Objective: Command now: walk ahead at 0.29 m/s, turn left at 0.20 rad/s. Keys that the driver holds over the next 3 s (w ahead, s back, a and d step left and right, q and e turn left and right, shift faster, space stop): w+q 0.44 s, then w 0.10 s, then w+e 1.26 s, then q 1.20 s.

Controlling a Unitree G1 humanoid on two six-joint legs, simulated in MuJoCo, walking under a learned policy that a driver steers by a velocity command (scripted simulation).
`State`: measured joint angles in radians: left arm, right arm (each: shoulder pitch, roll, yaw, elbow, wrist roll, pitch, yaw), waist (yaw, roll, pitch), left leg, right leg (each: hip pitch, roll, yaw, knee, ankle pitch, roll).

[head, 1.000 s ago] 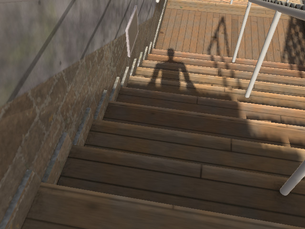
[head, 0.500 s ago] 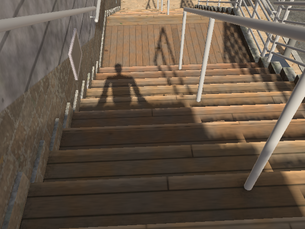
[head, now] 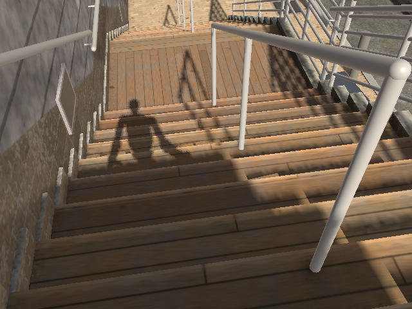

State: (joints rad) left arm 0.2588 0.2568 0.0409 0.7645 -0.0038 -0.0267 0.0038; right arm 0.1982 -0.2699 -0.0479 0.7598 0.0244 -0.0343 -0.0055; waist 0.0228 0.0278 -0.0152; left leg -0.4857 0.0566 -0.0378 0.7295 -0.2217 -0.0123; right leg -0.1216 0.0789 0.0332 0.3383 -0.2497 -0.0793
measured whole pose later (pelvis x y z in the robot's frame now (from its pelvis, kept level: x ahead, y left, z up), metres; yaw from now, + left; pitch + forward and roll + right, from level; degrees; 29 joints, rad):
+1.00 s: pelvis +0.42 +0.21 -0.08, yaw +8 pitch +2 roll -3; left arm 0.53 0.24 0.04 0.79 -0.03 -0.02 0.07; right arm 0.08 -0.30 -0.04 0.61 -0.01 -0.08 0.04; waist 0.12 0.07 -0.03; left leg -0.55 0.04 -0.15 0.57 0.32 0.01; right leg -0.28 0.06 0.20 0.97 -0.73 0.02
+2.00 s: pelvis +0.93 +0.23 -0.37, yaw -22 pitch +1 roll -1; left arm 0.34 0.18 0.03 0.88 -0.03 -0.05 0.07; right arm 0.21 -0.22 -0.05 0.78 -0.03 -0.05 -0.02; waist -0.02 0.06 -0.02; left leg -0.67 0.04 -0.16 0.77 0.39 -0.03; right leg -0.33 0.15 0.07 0.80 -0.47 -0.09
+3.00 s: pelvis +1.12 +0.15 -0.52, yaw +11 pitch -1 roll +1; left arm 0.20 0.21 0.02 0.60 0.03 0.03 0.00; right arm 0.25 -0.29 -0.06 0.59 0.02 0.08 -0.06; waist -0.02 0.04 -0.02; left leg -0.62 -0.24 -0.31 1.27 -0.63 -0.04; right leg -0.35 0.03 0.08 0.66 -0.31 -0.02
